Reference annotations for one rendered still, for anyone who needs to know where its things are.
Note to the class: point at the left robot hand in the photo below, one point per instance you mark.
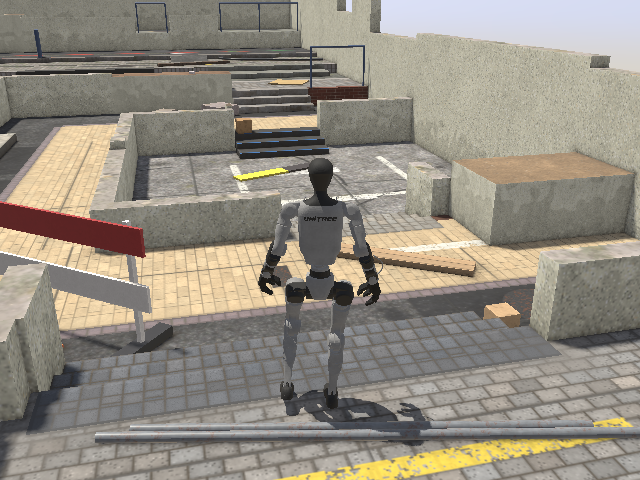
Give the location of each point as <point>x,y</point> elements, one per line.
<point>262,283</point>

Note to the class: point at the robot left foot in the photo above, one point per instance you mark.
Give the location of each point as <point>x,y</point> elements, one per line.
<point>286,392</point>

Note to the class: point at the right robot forearm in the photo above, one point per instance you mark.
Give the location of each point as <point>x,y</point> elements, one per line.
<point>368,267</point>

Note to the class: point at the robot foot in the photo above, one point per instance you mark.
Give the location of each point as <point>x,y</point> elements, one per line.
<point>331,400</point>
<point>286,392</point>

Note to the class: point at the robot right upper arm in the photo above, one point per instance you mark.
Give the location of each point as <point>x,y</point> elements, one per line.
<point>352,212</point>

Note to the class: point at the robot right foot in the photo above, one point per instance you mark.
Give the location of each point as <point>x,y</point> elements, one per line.
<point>331,400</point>

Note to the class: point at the left robot forearm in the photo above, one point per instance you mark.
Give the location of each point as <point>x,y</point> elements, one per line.
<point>270,263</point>

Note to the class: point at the right robot hand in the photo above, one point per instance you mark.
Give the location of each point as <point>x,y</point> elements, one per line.
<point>374,289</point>

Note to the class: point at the robot left upper arm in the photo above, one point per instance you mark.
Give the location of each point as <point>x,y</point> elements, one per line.
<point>288,211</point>

